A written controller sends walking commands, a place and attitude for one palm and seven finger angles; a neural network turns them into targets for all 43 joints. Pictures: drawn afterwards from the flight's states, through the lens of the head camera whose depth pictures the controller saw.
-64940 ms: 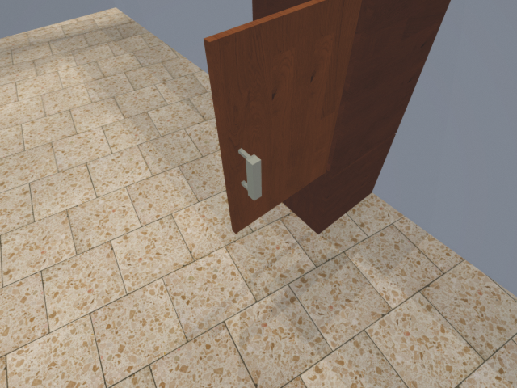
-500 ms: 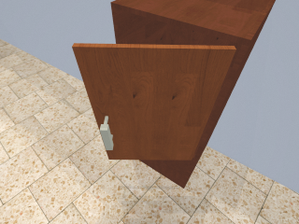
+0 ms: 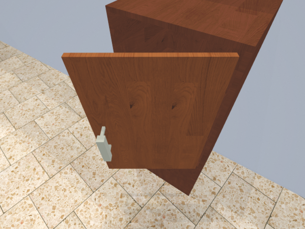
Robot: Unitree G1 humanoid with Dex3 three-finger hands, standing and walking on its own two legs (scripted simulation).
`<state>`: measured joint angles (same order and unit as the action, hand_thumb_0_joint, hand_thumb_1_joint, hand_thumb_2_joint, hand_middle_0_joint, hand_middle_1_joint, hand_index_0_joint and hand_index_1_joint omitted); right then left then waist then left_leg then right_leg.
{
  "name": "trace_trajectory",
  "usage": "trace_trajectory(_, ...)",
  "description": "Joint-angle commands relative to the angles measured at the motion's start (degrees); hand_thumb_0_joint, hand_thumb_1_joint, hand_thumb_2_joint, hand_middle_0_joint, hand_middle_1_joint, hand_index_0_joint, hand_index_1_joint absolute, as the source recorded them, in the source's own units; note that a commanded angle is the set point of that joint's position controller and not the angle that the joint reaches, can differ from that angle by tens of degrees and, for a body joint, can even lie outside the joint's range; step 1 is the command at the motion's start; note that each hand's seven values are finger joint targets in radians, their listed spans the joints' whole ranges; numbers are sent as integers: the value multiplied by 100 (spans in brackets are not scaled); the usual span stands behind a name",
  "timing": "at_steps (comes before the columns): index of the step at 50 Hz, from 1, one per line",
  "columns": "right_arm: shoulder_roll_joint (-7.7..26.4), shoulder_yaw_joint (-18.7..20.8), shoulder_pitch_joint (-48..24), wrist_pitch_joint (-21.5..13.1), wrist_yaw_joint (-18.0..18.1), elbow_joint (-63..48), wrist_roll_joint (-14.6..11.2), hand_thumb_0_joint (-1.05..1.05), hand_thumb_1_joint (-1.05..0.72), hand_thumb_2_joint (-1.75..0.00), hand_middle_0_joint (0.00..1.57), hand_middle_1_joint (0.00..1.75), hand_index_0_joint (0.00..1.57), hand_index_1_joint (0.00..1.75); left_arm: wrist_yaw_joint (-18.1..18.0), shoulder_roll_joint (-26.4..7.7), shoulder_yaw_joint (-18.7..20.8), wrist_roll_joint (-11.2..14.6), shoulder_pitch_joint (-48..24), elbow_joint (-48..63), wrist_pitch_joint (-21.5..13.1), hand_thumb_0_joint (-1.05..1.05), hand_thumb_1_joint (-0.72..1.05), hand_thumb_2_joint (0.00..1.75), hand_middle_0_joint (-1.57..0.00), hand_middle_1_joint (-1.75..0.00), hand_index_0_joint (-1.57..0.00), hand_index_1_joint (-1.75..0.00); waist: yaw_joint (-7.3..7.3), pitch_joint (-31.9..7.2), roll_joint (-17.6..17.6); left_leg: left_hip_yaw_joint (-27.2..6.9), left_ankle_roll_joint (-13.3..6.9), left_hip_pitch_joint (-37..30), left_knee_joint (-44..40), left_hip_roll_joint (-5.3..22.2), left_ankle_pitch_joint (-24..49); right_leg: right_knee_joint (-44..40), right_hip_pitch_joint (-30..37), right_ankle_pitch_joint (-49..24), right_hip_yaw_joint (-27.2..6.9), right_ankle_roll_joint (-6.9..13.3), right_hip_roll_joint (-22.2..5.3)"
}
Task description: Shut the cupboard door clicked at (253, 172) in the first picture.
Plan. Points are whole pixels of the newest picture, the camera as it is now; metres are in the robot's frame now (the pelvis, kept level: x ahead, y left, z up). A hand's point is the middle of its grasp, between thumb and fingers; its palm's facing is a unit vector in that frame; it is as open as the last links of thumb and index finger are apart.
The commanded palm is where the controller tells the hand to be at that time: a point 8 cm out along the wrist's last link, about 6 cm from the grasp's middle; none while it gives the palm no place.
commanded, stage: come to a stop and stand still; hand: left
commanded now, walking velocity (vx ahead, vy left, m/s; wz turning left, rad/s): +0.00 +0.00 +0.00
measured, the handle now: (105, 143) +0.40 +0.19 -0.08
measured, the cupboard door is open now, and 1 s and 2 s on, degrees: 34 34 34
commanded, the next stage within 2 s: look again from close up in 0.36 s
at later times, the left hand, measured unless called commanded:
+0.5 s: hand out of the picture +0.01 +0.15 -0.18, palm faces +0.02 -0.98 -0.17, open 7.4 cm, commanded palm none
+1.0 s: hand out of the picture +0.02 +0.14 -0.17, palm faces +0.03 -0.98 -0.18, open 7.4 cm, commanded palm none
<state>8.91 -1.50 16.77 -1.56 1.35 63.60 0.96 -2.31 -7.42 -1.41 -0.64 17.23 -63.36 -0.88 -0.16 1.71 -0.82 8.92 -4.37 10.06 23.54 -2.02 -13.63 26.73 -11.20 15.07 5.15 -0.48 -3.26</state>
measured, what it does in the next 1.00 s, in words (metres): stands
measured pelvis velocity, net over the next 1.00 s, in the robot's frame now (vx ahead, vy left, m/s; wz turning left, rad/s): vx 0.04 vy -0.02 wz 0.01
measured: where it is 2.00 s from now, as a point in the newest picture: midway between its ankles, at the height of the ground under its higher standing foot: outside the picture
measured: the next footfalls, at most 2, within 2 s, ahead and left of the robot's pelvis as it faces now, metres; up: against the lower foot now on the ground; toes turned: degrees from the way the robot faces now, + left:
left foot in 1.74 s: -0.04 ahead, +0.09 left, +0.00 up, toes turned +3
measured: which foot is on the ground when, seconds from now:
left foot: down 0.00-1.00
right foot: down 0.00-1.00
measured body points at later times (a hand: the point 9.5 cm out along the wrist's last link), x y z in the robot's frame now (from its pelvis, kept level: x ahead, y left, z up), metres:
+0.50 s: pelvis +0.02 -0.01 +0.00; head +0.05 -0.01 +0.45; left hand +0.01 +0.20 -0.16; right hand +0.02 -0.23 -0.16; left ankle +0.00 +0.07 -0.74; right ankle -0.01 -0.12 -0.74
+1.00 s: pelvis +0.04 -0.02 +0.00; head +0.06 -0.02 +0.45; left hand +0.02 +0.19 -0.16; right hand +0.03 -0.23 -0.16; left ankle +0.00 +0.07 -0.74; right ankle -0.01 -0.12 -0.74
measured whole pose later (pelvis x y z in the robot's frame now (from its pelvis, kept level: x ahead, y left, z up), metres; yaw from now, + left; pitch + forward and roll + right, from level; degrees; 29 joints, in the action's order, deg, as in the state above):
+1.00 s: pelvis +0.04 -0.02 +0.00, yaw +0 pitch +0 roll +1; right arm 7.3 -1.3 15.8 -1.5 2.4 66.9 1.0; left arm -2.6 -7.7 -1.0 -0.3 17.0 -64.1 -1.0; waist 0.2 2.9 0.5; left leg 7.7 -2.4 5.7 21.2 -0.9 -15.5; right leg 23.6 -6.2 17.1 6.2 0.7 -1.7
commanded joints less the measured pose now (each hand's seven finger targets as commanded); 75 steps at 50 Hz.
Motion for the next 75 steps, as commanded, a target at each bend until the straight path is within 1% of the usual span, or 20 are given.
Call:
trace_trajectory(1,377,88,344,-87,8,-86,-32,0,-90,-90,20,30,20,30,-24,-532,103,-2,387,96,-75,0,90,90,-20,-30,-20,-30,21,197,134,-917,129,42,-523,840,839,-465,-25,-847,-618,279,-422)
trace_trajectory(5,368,95,305,-78,17,-26,-32,0,-90,-90,20,30,20,30,-22,-526,97,0,386,60,-78,0,90,90,-20,-30,-20,-30,22,179,147,-906,136,-27,-505,843,916,-512,38,-946,-604,274,-430)
trace_trajectory(7,377,89,294,-82,22,2,-31,0,-90,-90,20,30,20,30,-20,-520,97,6,393,38,-74,0,90,90,-20,-30,-20,-30,27,126,55,-912,138,-99,-526,853,969,-525,70,-939,-601,272,-426)
trace_trajectory(11,356,98,270,-72,33,44,-33,0,-90,-90,20,30,20,30,-25,-506,95,8,393,20,-74,0,90,90,-20,-30,-20,-30,29,167,150,-898,143,-146,-521,863,1029,-560,95,-1035,-593,271,-432)
trace_trajectory(14,358,104,270,-83,44,76,-31,0,-90,-90,20,30,20,30,-28,-506,92,11,399,17,-75,0,90,90,-20,-30,-20,-30,35,108,90,-884,138,-235,-481,875,1266,-532,156,-1194,-584,261,-414)
trace_trajectory(17,365,101,267,-84,49,104,-34,0,-90,-90,20,30,20,30,-29,-506,98,11,414,8,-77,0,90,90,-20,-30,-20,-30,34,73,151,-875,147,-272,-487,882,1287,-551,209,-1239,-581,263,-432)
trace_trajectory(22,337,95,288,-70,62,149,-31,0,-90,-90,20,30,20,30,-35,-489,99,17,404,-3,-60,0,90,90,-20,-30,-20,-30,36,213,102,-886,155,-238,-527,886,1283,-570,202,-1156,-563,263,-408)
trace_trajectory(35,313,111,333,-82,93,184,-26,0,-90,-90,20,30,20,30,-45,-472,122,23,446,7,-56,0,90,90,-20,-30,-20,-30,46,134,157,-869,146,-402,-480,900,1663,-539,301,-1426,-553,270,-398)
trace_trajectory(39,306,107,344,-94,100,207,-24,0,-90,-90,20,30,20,30,-48,-476,130,21,452,18,-54,0,90,90,-20,-30,-20,-30,53,136,100,-863,140,-422,-476,899,1825,-524,346,-1497,-537,272,-396)
trace_trajectory(48,268,116,346,-88,108,214,-23,0,-90,-90,20,30,20,30,-50,-485,133,28,487,23,-59,0,90,90,-20,-30,-20,-30,65,114,139,-865,142,-482,-469,889,1823,-560,414,-1645,-525,271,-414)
trace_trajectory(55,266,115,347,-75,114,227,-25,0,-90,-90,20,30,20,30,-55,-472,140,24,488,12,-61,0,90,90,-20,-30,-20,-30,55,231,125,-877,163,-429,-497,883,1753,-599,387,-1629,-544,284,-415)
trace_trajectory(59,278,176,291,-56,144,106,-49,0,-90,-90,20,30,20,30,-88,-550,204,23,471,157,-4,0,90,90,-20,-30,-20,-30,65,96,125,-853,187,-536,-298,950,2689,-312,323,-2356,-585,270,-474)
trace_trajectory(64,414,320,179,71,154,-81,-35,0,-90,-90,20,30,20,30,-96,-656,330,6,392,367,96,0,90,90,-20,-30,-20,-30,54,-80,20,-787,194,-571,47,1046,2877,48,83,-2336,-602,302,-498)
trace_trajectory(67,479,397,36,154,142,-219,-23,0,-90,-90,20,30,20,30,-81,-689,377,-9,320,488,145,0,90,90,-20,-30,-20,-30,59,-86,-42,-796,174,-465,177,1115,2675,217,-133,-2120,-638,330,-478)
trace_trajectory(69,527,445,-46,190,133,-317,-20,0,-90,-90,20,30,20,30,-69,-705,402,-22,257,587,173,0,90,90,-20,-30,-20,-30,69,-175,23,-844,140,-336,268,1150,2552,328,-152,-2056,-652,338,-447)
trace_trajectory(71,545,491,-174,237,120,-418,-16,0,-90,-90,20,30,20,30,-56,-759,429,-39,225,654,198,0,90,90,-20,-30,-20,-30,82,-228,111,-810,160,-157,455,1103,2192,345,-185,-2136,-782,420,-530)
trace_trajectory(72,541,512,-204,266,110,-472,-15,0,-90,-90,20,30,20,30,-49,-805,441,-45,197,704,208,0,90,90,-20,-30,-20,-30,82,-203,205,-744,201,-36,634,1012,1849,290,-240,-2165,-905,515,-636)
trace_trajectory(73,501,525,-218,278,102,-516,-21,0,-90,-90,20,30,20,30,-38,-862,454,-53,163,738,214,0,90,90,-20,-30,-20,-30,78,-280,417,-665,238,-11,839,892,1576,193,-227,-2320,-1022,622,-774)
trace_trajectory(74,460,544,-220,313,94,-558,-26,0,-90,-90,20,30,20,30,-35,-945,484,-62,102,792,226,0,90,90,-20,-30,-20,-30,60,-246,623,-531,326,111,1199,706,1078,-12,-326,-2323,-1237,763,-999)
trace_trajectory(75,369,545,-216,348,75,-588,-37,0,-90,-90,20,30,20,30,-31,-1064,502,-63,31,826,234,0,90,90,-20,-30,-20,-30,69,-193,968,-440,425,326,1730,428,288,-330,-362,-2328,-1486,995,-1308)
